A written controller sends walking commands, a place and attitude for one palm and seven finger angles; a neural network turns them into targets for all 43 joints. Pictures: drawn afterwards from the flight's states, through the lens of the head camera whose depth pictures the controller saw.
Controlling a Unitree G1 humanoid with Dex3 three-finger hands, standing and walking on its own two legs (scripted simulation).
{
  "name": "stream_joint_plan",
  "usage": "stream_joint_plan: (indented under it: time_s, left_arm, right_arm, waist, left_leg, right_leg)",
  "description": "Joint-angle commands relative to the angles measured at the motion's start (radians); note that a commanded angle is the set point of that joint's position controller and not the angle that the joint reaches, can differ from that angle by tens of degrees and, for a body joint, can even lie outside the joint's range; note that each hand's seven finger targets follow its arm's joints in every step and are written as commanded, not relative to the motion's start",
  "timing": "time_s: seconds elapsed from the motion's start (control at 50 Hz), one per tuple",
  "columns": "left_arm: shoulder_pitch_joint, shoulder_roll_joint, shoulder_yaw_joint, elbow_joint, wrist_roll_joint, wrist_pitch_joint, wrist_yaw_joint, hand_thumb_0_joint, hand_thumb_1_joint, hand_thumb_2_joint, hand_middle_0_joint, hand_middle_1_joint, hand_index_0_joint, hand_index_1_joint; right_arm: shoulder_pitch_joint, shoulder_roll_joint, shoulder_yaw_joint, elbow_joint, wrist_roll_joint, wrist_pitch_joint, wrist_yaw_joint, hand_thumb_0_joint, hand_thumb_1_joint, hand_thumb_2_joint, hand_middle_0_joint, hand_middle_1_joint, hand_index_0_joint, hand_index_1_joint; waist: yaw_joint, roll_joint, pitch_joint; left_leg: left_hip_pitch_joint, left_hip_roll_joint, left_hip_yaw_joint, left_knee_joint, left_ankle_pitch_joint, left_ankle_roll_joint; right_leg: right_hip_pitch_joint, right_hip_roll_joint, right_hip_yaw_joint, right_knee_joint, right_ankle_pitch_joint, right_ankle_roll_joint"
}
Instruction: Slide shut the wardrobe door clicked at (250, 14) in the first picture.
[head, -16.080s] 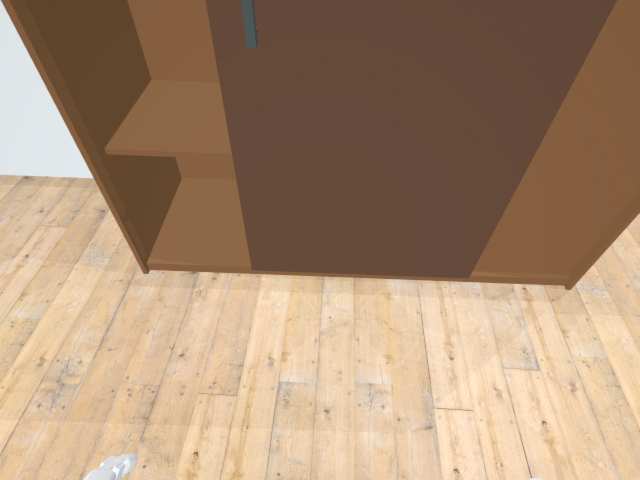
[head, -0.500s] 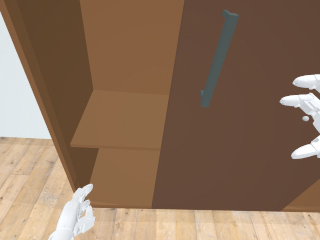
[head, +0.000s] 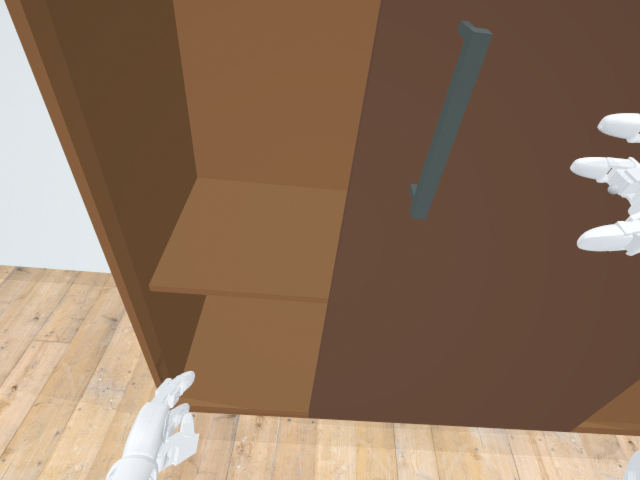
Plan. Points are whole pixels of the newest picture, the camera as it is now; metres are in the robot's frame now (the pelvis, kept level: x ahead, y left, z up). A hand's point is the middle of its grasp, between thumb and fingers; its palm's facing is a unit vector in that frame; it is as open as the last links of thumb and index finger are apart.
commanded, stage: move the hooked fingers beside the handle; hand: right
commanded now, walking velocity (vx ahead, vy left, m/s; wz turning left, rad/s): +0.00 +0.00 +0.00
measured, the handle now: (439, 130) +0.48 -0.13 +0.26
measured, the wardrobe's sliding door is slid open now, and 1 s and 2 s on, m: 0.41 0.41 0.41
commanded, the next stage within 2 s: none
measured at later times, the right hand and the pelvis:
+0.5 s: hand (535, 190) +0.37 -0.22 +0.25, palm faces +0.03 +1.00 -0.08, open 14.0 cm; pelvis +0.00 +0.00 +0.00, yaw +0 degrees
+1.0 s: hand (507, 147) +0.42 -0.19 +0.27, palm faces +0.04 +1.00 -0.02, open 14.0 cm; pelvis +0.01 +0.01 +0.00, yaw +1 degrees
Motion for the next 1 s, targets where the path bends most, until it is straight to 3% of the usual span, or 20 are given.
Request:
stream_joint_plan:
  time_s: [0.0,0.04,0.08,0.14,0.2,0.22,0.26,0.3,0.34,0.4,0.42,0.48,0.5,0.62,0.68,0.78,0.84,0.9,0.96,0.98]
  left_arm:
    - [-0.165,0.136,0.062,-0.187,-0.016,-0.031,-0.002,0.000,0.900,0.900,-0.200,-0.300,-0.200,-0.300]
    - [-0.168,0.137,0.062,-0.207,-0.013,-0.035,0.003,0.000,0.900,0.900,-0.200,-0.300,-0.200,-0.300]
    - [-0.173,0.125,0.057,-0.223,-0.004,-0.051,0.010,0.000,0.900,0.900,-0.200,-0.300,-0.200,-0.300]
    - [-0.152,0.122,0.055,-0.184,0.013,-0.070,0.019,0.000,0.900,0.900,-0.200,-0.300,-0.200,-0.300]
    - [-0.139,0.127,0.060,-0.131,0.020,-0.057,0.020,0.000,0.900,0.900,-0.200,-0.300,-0.200,-0.300]
    - [-0.150,0.123,0.054,-0.124,0.015,-0.048,0.020,0.000,0.900,0.900,-0.200,-0.300,-0.200,-0.300]
    - [-0.144,0.131,0.058,-0.113,0.003,-0.030,0.021,0.000,0.900,0.900,-0.200,-0.300,-0.200,-0.300]
    - [-0.129,0.142,0.065,-0.116,-0.006,-0.015,0.018,0.000,0.900,0.900,-0.200,-0.300,-0.200,-0.300]
    - [-0.128,0.143,0.068,-0.144,-0.011,-0.013,0.015,0.000,0.900,0.900,-0.200,-0.300,-0.200,-0.300]
    - [-0.124,0.126,0.068,-0.170,-0.004,-0.028,0.016,0.000,0.900,0.900,-0.200,-0.300,-0.200,-0.300]
    - [-0.115,0.132,0.072,-0.173,-0.001,-0.036,0.017,0.000,0.900,0.900,-0.200,-0.300,-0.200,-0.300]
    - [-0.106,0.132,0.071,-0.167,0.014,-0.055,0.019,0.000,0.900,0.900,-0.200,-0.300,-0.200,-0.300]
    - [-0.097,0.132,0.069,-0.152,0.017,-0.052,0.017,0.000,0.900,0.900,-0.200,-0.300,-0.200,-0.300]
    - [-0.074,0.142,0.078,-0.117,0.003,-0.022,0.013,0.000,0.900,0.900,-0.200,-0.300,-0.200,-0.300]
    - [-0.060,0.145,0.087,-0.134,-0.002,-0.012,0.009,0.000,0.900,0.900,-0.200,-0.300,-0.200,-0.300]
    - [-0.056,0.139,0.091,-0.166,0.011,-0.027,0.007,0.000,0.900,0.900,-0.200,-0.300,-0.200,-0.300]
    - [-0.043,0.137,0.089,-0.141,0.015,-0.032,0.008,0.000,0.900,0.900,-0.200,-0.300,-0.200,-0.300]
    - [-0.020,0.146,0.095,-0.109,0.015,-0.025,0.010,0.000,0.900,0.900,-0.200,-0.300,-0.200,-0.300]
    - [-0.016,0.145,0.095,-0.100,0.007,-0.011,0.010,0.000,0.900,0.900,-0.200,-0.300,-0.200,-0.300]
    - [-0.007,0.150,0.098,-0.105,0.007,-0.007,0.008,0.000,0.900,0.900,-0.200,-0.300,-0.200,-0.300]
  right_arm:
    - [-0.259,-0.146,0.058,-0.112,-0.002,0.026,0.042,0.000,0.500,-0.300,0.300,1.200,0.300,1.200]
    - [-0.368,-0.212,0.016,-0.258,0.008,-0.028,0.047,0.000,0.500,-0.300,0.300,1.200,0.300,1.200]
    - [-0.496,-0.242,-0.008,-0.430,0.019,-0.107,0.029,0.000,0.500,-0.300,0.300,1.200,0.300,1.200]
    - [-0.555,-0.260,-0.059,-0.452,0.025,-0.189,-0.032,0.000,0.500,-0.300,0.300,1.200,0.300,1.200]
    - [-0.454,-0.299,-0.126,-0.213,0.002,-0.150,-0.078,0.000,0.500,-0.300,0.300,1.200,0.300,1.200]
    - [-0.462,-0.232,-0.061,-0.128,-0.005,-0.115,-0.078,0.000,0.500,-0.300,0.300,1.200,0.300,1.200]
    - [-0.434,-0.194,0.000,0.033,-0.024,-0.041,-0.074,0.000,0.500,-0.300,0.300,1.200,0.300,1.200]
    - [-0.416,-0.163,0.054,0.135,-0.044,0.006,-0.057,0.000,0.500,-0.300,0.300,1.200,0.300,1.200]
    - [-0.475,-0.158,0.090,0.091,-0.048,0.004,-0.033,0.000,0.500,-0.300,0.300,1.200,0.300,1.200]
    - [-0.636,-0.122,0.142,-0.095,-0.034,-0.100,-0.019,0.000,0.500,-0.300,0.300,1.200,0.300,1.200]
    - [-0.665,-0.204,0.063,-0.135,-0.027,-0.139,-0.027,0.000,0.500,-0.300,0.300,1.200,0.300,1.200]
    - [-0.732,-0.264,-0.026,-0.207,-0.016,-0.225,-0.051,0.000,0.500,-0.300,0.300,1.200,0.300,1.200]
    - [-0.699,-0.289,-0.051,-0.168,-0.018,-0.231,-0.064,0.000,0.500,-0.300,0.300,1.200,0.300,1.200]
    - [-0.591,-0.176,0.051,0.181,-0.072,-0.091,-0.098,0.000,0.500,-0.300,0.300,1.200,0.300,1.200]
    - [-0.619,-0.152,0.094,0.187,-0.080,-0.070,-0.085,0.000,0.500,-0.300,0.300,1.200,0.300,1.200]
    - [-0.772,-0.215,0.032,-0.038,-0.062,-0.196,-0.079,0.000,0.500,-0.300,0.300,1.200,0.300,1.200]
    - [-0.797,-0.204,0.032,-0.022,-0.063,-0.231,-0.098,0.000,0.500,-0.300,0.300,1.200,0.300,1.200]
    - [-0.762,-0.201,0.033,0.111,-0.075,-0.196,-0.114,0.000,0.500,-0.300,0.300,1.200,0.300,1.200]
    - [-0.761,-0.128,0.109,0.230,-0.092,-0.142,-0.117,0.000,0.500,-0.300,0.300,1.200,0.300,1.200]
    - [-0.737,-0.154,0.088,0.238,-0.097,-0.134,-0.119,0.000,0.500,-0.300,0.300,1.200,0.300,1.200]
  waist:
    - [0.004,0.078,-0.115]
    - [0.011,0.076,-0.228]
    - [0.012,0.005,-0.342]
    - [0.018,-0.036,-0.350]
    - [-0.013,-0.003,-0.257]
    - [-0.002,-0.007,-0.169]
    - [0.008,0.035,-0.062]
    - [0.016,0.089,-0.031]
    - [0.026,0.078,-0.102]
    - [0.051,0.037,-0.226]
    - [0.042,0.042,-0.290]
    - [0.026,-0.002,-0.410]
    - [0.017,0.007,-0.382]
    - [0.024,0.055,-0.121]
    - [0.039,0.092,-0.159]
    - [0.036,0.053,-0.361]
    - [0.045,0.017,-0.343]
    - [0.046,0.059,-0.267]
    - [0.063,0.057,-0.180]
    - [0.053,0.056,-0.201]
  left_leg:
    - [-0.152,-0.011,-0.021,-0.087,0.236,0.009]
    - [-0.129,-0.014,-0.024,-0.074,0.257,0.010]
    - [-0.109,-0.018,-0.027,-0.064,0.277,0.016]
    - [-0.117,-0.026,-0.021,-0.073,0.238,0.020]
    - [-0.089,-0.026,-0.023,-0.089,0.237,0.020]
    - [-0.115,-0.019,-0.026,-0.095,0.213,0.017]
    - [-0.158,-0.015,-0.026,-0.111,0.151,0.012]
    - [-0.169,-0.014,-0.030,-0.122,0.145,0.010]
    - [-0.160,-0.009,-0.036,-0.110,0.185,0.009]
    - [-0.141,-0.011,-0.038,-0.095,0.242,0.015]
    - [-0.122,-0.017,-0.042,-0.093,0.250,0.017]
    - [-0.069,-0.021,-0.039,-0.067,0.335,0.022]
    - [-0.062,-0.021,-0.037,-0.073,0.322,0.022]
    - [-0.132,-0.014,-0.038,-0.103,0.265,0.012]
    - [-0.136,-0.014,-0.039,-0.097,0.287,0.011]
    - [-0.060,-0.018,-0.047,-0.063,0.409,0.017]
    - [-0.079,-0.022,-0.049,-0.070,0.396,0.016]
    - [-0.093,-0.023,-0.043,-0.083,0.376,0.015]
    - [-0.147,-0.020,-0.043,-0.091,0.330,0.012]
    - [-0.136,-0.019,-0.043,-0.086,0.333,0.015]
  right_leg:
    - [0.170,0.006,0.077,-0.043,0.095,-0.023]
    - [0.239,0.010,0.084,-0.030,0.124,-0.027]
    - [0.331,0.014,0.091,-0.022,0.168,-0.026]
    - [0.364,0.003,0.107,-0.031,0.156,-0.016]
    - [0.264,0.006,0.089,-0.046,0.135,-0.016]
    - [0.209,0.007,0.082,-0.062,0.093,-0.015]
    - [0.142,0.002,0.080,-0.081,0.026,-0.014]
    - [0.115,0.003,0.073,-0.076,0.017,-0.020]
    - [0.153,0.005,0.069,-0.060,0.046,-0.026]
    - [0.250,0.008,0.073,-0.032,0.103,-0.032]
    - [0.281,0.011,0.082,-0.027,0.113,-0.031]
    - [0.362,0.011,0.086,-0.020,0.212,-0.026]
    - [0.328,0.007,0.084,-0.021,0.202,-0.023]
    - [0.156,0.006,0.054,-0.055,0.107,-0.027]
    - [0.175,0.006,0.054,-0.044,0.122,-0.033]
    - [0.293,0.012,0.057,-0.014,0.245,-0.037]
    - [0.306,0.008,0.056,-0.014,0.240,-0.036]
    - [0.247,0.005,0.051,-0.016,0.209,-0.036]
    - [0.202,0.006,0.046,-0.029,0.156,-0.035]
    - [0.201,0.004,0.051,-0.030,0.164,-0.034]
